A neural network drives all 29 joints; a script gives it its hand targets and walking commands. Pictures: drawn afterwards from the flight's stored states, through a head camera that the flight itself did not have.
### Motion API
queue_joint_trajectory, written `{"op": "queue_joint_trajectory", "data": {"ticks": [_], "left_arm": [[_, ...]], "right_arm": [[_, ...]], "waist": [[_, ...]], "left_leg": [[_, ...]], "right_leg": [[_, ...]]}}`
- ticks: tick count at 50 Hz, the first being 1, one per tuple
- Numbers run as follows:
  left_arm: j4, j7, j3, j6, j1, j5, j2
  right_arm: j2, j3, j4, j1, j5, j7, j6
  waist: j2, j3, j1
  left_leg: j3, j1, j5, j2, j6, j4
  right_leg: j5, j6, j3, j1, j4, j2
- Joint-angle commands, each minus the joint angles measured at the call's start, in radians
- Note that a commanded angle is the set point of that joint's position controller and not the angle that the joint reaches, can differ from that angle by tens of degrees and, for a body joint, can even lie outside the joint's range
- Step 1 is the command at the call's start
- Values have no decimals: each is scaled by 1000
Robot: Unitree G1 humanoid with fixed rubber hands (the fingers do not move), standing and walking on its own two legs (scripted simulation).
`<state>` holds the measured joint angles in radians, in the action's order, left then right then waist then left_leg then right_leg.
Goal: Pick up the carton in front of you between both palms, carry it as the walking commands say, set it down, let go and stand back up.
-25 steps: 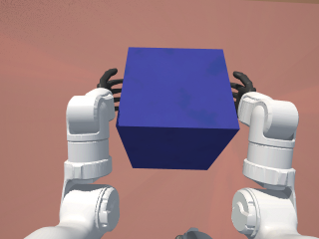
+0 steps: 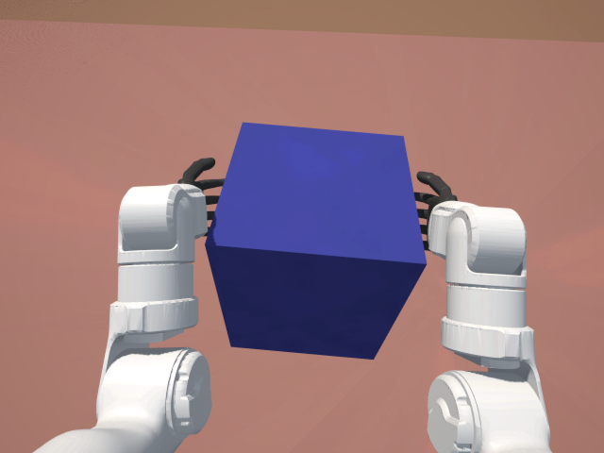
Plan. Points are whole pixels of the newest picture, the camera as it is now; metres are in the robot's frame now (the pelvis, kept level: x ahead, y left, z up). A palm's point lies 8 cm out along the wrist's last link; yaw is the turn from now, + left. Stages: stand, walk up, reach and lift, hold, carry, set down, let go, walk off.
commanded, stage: carry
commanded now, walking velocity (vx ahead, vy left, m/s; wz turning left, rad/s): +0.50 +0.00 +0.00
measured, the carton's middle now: (311, 247) +0.38 -0.01 +0.06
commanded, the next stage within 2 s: none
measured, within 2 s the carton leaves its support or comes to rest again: neither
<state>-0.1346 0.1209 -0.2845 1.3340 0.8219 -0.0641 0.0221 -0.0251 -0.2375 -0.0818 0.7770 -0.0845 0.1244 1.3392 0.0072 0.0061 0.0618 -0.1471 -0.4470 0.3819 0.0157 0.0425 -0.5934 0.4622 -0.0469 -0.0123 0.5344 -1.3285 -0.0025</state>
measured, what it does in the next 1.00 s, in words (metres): climbs: right foot 0.04 m higher, then left foot 0.03 m higher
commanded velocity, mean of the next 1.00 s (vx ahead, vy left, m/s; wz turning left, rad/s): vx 0.50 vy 0.00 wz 0.00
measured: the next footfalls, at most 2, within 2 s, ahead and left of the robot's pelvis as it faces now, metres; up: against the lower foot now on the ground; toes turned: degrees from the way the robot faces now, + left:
right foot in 0.24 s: +0.32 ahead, -0.12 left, +0.04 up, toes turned -6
left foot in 0.60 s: +0.55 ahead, +0.09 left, +0.07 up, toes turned +7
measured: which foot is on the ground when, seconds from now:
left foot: down 0.00-0.26, up 0.28-0.58, down 0.60-1.00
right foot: up 0.00-0.22, down 0.24-0.62, up 0.64-0.96, down 0.98-1.00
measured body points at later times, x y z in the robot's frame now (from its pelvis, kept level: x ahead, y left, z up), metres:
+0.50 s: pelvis +0.30 -0.03 +0.05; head +0.34 -0.03 +0.50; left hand +0.67 +0.16 +0.20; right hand +0.71 -0.14 +0.21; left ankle +0.36 +0.09 -0.60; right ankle +0.28 -0.12 -0.68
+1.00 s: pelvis +0.62 -0.01 +0.08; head +0.65 -0.01 +0.53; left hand +1.02 +0.12 +0.25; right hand +1.00 -0.18 +0.25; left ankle +0.50 +0.09 -0.64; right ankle +0.75 -0.10 -0.61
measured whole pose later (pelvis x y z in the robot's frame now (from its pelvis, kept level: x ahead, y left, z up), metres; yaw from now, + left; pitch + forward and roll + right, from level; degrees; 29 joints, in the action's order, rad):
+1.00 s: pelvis +0.62 -0.01 +0.08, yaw +0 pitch +4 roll -3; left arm -0.06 0.12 -0.28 1.33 0.85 -0.10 -0.01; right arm 0.02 -0.26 -0.04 0.83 -0.03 0.15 1.34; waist -0.05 0.02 0.05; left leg -0.12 -0.14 0.58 -0.08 -0.01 -0.56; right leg 0.32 -0.07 -0.16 0.62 -0.71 0.01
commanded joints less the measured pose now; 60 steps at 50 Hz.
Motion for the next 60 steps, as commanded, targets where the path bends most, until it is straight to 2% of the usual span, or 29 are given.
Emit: {"op": "queue_joint_trajectory", "data": {"ticks": [1,7,10,11,12,13,14,15,17,19,24,28,30,31,32,33,35,38,42,45,47,49,50,51,52,54,55,57,60], "left_arm": [[135,-209,577,-31,738,381,-1084],[210,-154,585,-26,700,319,-982],[162,-162,604,-11,676,322,-966],[131,-170,613,-11,649,330,-978],[101,-178,614,-12,639,341,-990],[79,-185,608,-17,617,338,-992],[62,-189,602,-23,619,340,-989],[102,-197,616,-19,688,367,-1015],[189,-214,667,-23,788,440,-1096],[268,-219,703,-27,898,510,-1136],[302,-224,698,-14,914,570,-1112],[157,-241,671,1,837,525,-1091],[76,-250,647,3,814,507,-1108],[36,-256,625,4,802,494,-1098],[33,-265,610,4,804,486,-1111],[35,-264,613,-4,831,475,-1123],[27,-254,582,-15,790,456,-1138],[75,-223,564,-29,761,413,-1117],[155,-173,564,-33,730,359,-1050],[170,-153,571,-19,716,332,-995],[142,-156,581,-10,698,329,-979],[87,-168,590,-10,657,340,-993],[66,-176,585,-12,641,342,-1000],[54,-179,580,-22,650,337,-987],[63,-187,589,-18,671,355,-1015],[147,-208,640,-18,774,427,-1088],[194,-214,664,-23,836,463,-1122],[260,-222,690,-27,920,529,-1154],[302,-229,693,-24,951,577,-1147]], "right_arm": [[-1127,666,240,933,544,-228,-47],[-1059,664,267,904,566,-231,-28],[-1020,647,174,824,527,-236,-13],[-1013,641,147,814,518,-237,-9],[-1002,631,117,797,507,-240,-5],[-1005,628,109,819,504,-247,2],[-1005,616,75,813,486,-255,8],[-1033,608,47,838,478,-255,1],[-1035,567,54,810,458,-248,-8],[-1028,538,71,808,425,-227,-16],[-934,496,113,763,348,-173,-11],[-906,499,48,719,317,-168,3],[-924,499,-33,696,324,-181,-1],[-929,494,-59,681,326,-189,-8],[-939,499,-68,697,320,-193,-20],[-974,504,-42,729,343,-200,-20],[-1049,562,44,810,422,-213,-29],[-1116,626,180,930,519,-224,-44],[-1103,645,257,949,570,-231,-37],[-1058,640,228,910,564,-233,-21],[-1034,631,170,862,542,-237,-12],[-1016,618,115,829,524,-241,-4],[-1004,610,102,843,516,-246,1],[-1016,606,89,858,510,-255,8],[-1023,598,50,866,492,-257,7],[-1037,552,30,821,467,-251,-6],[-1038,538,30,809,449,-243,-10],[-1035,515,51,807,417,-221,-18],[-989,497,92,793,375,-185,-21]], "waist": [[-60,542,1],[-125,498,-12],[-168,477,-37],[-136,509,-76],[-86,581,-102],[123,727,-135],[336,703,-146],[229,621,-145],[4,541,-146],[10,551,-141],[95,502,-132],[162,464,-85],[46,556,-23],[-90,641,10],[-369,670,8],[-247,594,8],[-33,523,15],[-63,523,-2],[-104,510,-4],[-142,470,-16],[-172,461,-34],[-106,557,-98],[-14,668,-139],[290,739,-144],[270,657,-149],[17,552,-145],[-13,543,-140],[32,552,-137],[85,524,-134]], "left_leg": [[435,649,-345,-281,161,189],[264,559,-324,-269,171,255],[141,445,-468,-242,123,189],[71,373,-606,-220,91,55],[16,245,-675,-189,37,-116],[26,8,-421,-120,-33,-412],[67,-247,123,50,-53,-624],[174,-355,156,3,-22,-801],[185,-452,112,-52,9,-858],[185,-428,68,-69,10,-757],[118,-367,49,-73,-9,-448],[-62,35,-14,23,-11,-89],[-99,477,-98,62,19,21],[251,708,130,-140,88,94],[795,817,117,-364,234,271],[827,785,-6,-390,269,277],[613,703,-373,-352,236,173],[437,661,-343,-287,153,194],[347,655,-301,-284,178,247],[228,547,-343,-258,153,269],[146,469,-491,-244,121,214],[13,299,-786,-200,50,-76],[18,99,-604,-161,-7,-315],[46,-158,-112,-9,-46,-577],[157,-298,142,36,-29,-771],[188,-431,107,-39,11,-889],[187,-437,81,-57,14,-838],[171,-402,57,-61,8,-741],[120,-412,67,-55,-6,-604]], "right_leg": [[-40,-12,29,287,5,-34],[-64,12,-53,192,415,-45],[-91,4,-196,-105,642,56],[-158,-11,-251,-313,737,102],[-184,-51,-187,-580,761,70],[47,-182,303,-835,831,-219],[-77,-297,680,-909,1005,-328],[-196,-307,649,-891,966,-347],[-487,-256,464,-806,872,-317],[-415,-192,342,-775,883,-273],[-359,-193,204,-688,957,-259],[-416,-130,30,-478,940,-229],[-617,-50,-111,-304,630,-172],[-418,9,-127,-97,385,-123],[55,52,-82,161,171,45],[92,28,16,259,-6,18],[43,3,36,329,-101,-32],[-23,-4,25,303,20,-46],[-18,12,-28,332,193,-46],[-71,14,-88,156,471,-28],[-77,2,-191,-55,606,48],[-180,-42,-244,-505,737,106],[-9,-117,47,-775,780,-63],[0,-264,574,-913,931,-308],[-161,-307,693,-903,988,-328],[-485,-265,482,-829,870,-316],[-501,-222,410,-798,863,-290],[-409,-176,313,-763,888,-256],[-363,-194,248,-730,938,-253]]}}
